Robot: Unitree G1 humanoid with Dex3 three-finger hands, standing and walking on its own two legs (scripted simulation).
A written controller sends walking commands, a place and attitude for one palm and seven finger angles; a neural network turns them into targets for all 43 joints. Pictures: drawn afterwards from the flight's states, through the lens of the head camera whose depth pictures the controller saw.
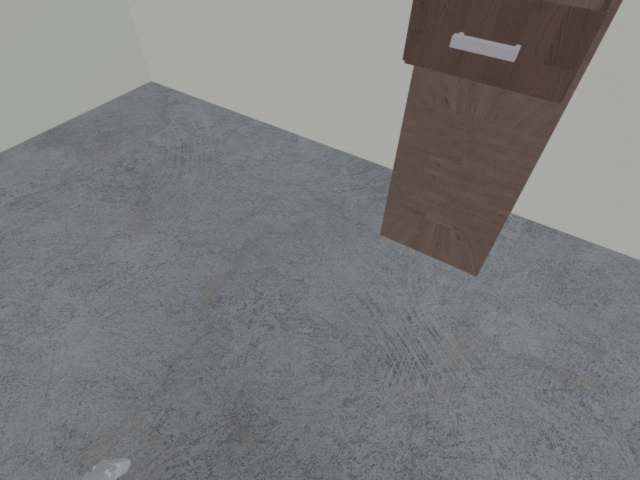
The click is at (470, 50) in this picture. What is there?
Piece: drawer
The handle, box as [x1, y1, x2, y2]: [449, 32, 520, 61]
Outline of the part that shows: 449,45 451,47 513,61 515,59 520,45 517,44 515,46 511,46 466,36 462,32 458,34 455,33 452,36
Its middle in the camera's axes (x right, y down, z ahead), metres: +0.37 -0.43 +0.85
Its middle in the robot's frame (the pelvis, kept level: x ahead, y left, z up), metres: +0.96 -0.31 +0.16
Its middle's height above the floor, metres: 0.93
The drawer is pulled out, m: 0.19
